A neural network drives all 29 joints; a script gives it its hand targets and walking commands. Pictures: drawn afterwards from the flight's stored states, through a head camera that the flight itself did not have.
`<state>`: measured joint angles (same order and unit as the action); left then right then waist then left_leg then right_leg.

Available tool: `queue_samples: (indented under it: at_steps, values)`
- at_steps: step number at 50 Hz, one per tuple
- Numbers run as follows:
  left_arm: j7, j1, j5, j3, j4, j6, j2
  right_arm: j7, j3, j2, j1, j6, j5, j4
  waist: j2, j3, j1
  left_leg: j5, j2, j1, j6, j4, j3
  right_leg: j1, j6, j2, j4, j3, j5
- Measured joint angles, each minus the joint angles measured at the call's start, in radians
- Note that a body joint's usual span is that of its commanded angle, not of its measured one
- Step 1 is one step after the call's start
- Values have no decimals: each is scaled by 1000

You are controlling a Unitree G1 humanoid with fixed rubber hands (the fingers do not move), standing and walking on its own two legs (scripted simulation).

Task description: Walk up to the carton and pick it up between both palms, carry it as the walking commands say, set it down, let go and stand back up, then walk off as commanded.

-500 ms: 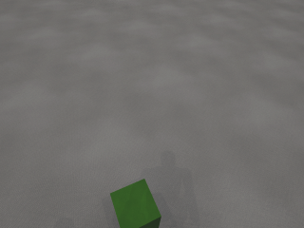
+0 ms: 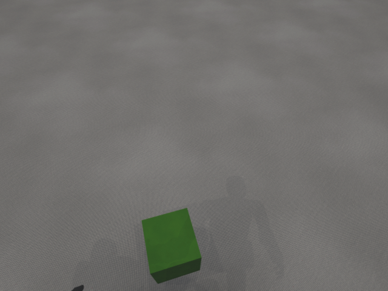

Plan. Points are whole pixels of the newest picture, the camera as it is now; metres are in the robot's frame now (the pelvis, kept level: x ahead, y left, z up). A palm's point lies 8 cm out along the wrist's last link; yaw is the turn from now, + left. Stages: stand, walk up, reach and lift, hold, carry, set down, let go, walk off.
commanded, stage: walk up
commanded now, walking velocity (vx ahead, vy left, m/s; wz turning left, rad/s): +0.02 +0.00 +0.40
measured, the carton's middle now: (172, 246) +0.39 +0.09 -0.63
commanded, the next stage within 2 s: none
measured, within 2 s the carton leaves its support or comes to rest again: neither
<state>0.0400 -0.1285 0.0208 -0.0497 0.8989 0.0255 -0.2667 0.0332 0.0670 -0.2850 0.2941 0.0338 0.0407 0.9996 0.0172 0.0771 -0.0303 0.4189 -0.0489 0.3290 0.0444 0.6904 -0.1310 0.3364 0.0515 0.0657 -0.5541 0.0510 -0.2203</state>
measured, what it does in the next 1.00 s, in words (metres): steps on the spot: left foot, then right foot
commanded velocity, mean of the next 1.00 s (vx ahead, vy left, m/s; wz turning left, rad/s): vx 0.00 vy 0.02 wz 0.14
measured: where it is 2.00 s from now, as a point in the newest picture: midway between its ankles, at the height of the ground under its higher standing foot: outside the picture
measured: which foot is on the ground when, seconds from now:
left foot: up 0.00-0.40, down 0.42-1.00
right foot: down 0.00-0.42, up 0.44-0.74, down 0.76-1.00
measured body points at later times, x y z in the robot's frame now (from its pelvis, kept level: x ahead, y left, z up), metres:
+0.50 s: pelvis -0.03 +0.07 +0.01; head +0.00 +0.10 +0.46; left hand -0.09 +0.35 -0.14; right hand +0.14 -0.15 -0.11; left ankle -0.05 +0.19 -0.72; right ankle +0.01 -0.11 -0.70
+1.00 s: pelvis -0.03 +0.08 +0.02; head -0.01 +0.09 +0.47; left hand -0.03 +0.35 -0.14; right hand +0.03 -0.16 -0.13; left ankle -0.05 +0.19 -0.72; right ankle -0.04 -0.03 -0.70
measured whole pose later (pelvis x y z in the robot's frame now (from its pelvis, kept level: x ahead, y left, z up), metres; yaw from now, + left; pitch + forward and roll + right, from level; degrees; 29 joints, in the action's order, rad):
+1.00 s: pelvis -0.03 +0.08 +0.02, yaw +8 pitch -1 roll +0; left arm 0.02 -0.22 0.01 -0.05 1.03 0.05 -0.23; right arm 0.05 0.04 -0.19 0.24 0.00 0.04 1.02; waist -0.01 0.07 -0.02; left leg 0.26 -0.02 0.19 -0.03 0.46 0.08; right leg 0.28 0.02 0.00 -0.73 0.04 -0.41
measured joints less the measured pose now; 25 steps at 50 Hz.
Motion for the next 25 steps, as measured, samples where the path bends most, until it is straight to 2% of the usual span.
queue_samples:
  at_steps: [1, 3, 6, 9, 13, 18, 20, 21, 22, 23, 25]
  values:
    - [2, -7, 5, 8, 1, -5, 9, -3, 1, -8, -18, 6, 1, -9, 11, 5, -3, 69, 9, 42, -6, 115, 4, 1, -8, 4, -32, 17, -41]
    - [2, -32, 9, 22, 7, -8, 26, -9, 4, -15, -51, 15, 2, -24, 20, 5, -1, 115, 29, 111, -13, 308, 41, -12, -21, 23, -54, 42, -73]
    - [1, -80, 9, 33, 12, -13, 37, -33, 12, -17, -98, 28, 0, -49, 16, -8, 29, 55, 42, 176, -2, 463, 107, -50, -22, 53, 8, 58, -37]
    - [4, -128, 13, 28, 26, -24, 32, -55, 19, -29, -129, 41, -6, -72, 11, -25, 66, -12, 45, 206, 10, 514, 131, -72, -13, 84, 65, 68, -4]
    - [4, -188, 23, 14, 58, -28, 12, -71, 18, -30, -165, 56, -11, -100, 5, -37, 98, -40, 28, 174, 20, 401, 129, -82, 6, 115, 101, 78, 19]
    - [-9, -216, 30, -2, 95, -18, -20, -84, -8, -3, -209, 57, -17, -133, -24, -26, 120, -15, 7, 55, 13, 86, 150, -67, 41, 154, 99, 81, 33]
    - [-17, -216, 25, -6, 103, -10, -31, -81, -17, 7, -212, 42, -22, -144, -36, -21, 118, -79, 10, -26, 2, -83, 179, -48, 59, 173, 59, 79, 19]
    - [-22, -220, 22, -6, 103, -6, -34, -78, -18, 7, -205, 29, -22, -149, -31, -25, 110, -122, 7, -68, -8, -167, 182, -31, 55, 176, 16, 83, -2]
    - [-24, -209, 18, -6, 107, 2, -42, -73, -18, 24, -201, 17, -19, -141, -51, -17, 104, -134, 22, -65, -20, -162, 185, -5, 47, 181, -54, 56, -87]
    - [-25, -198, 14, -6, 107, 12, -46, -69, -23, 42, -190, 7, -17, -131, -70, -10, 103, -133, 33, -64, -32, -147, 187, 19, 36, 166, -120, 23, -165]
    - [-29, -176, 5, 0, 109, 26, -38, -58, -34, 72, -161, -8, -15, -111, -77, -9, 93, -137, 30, -80, -48, -165, 182, 52, 20, 107, -218, -5, -221]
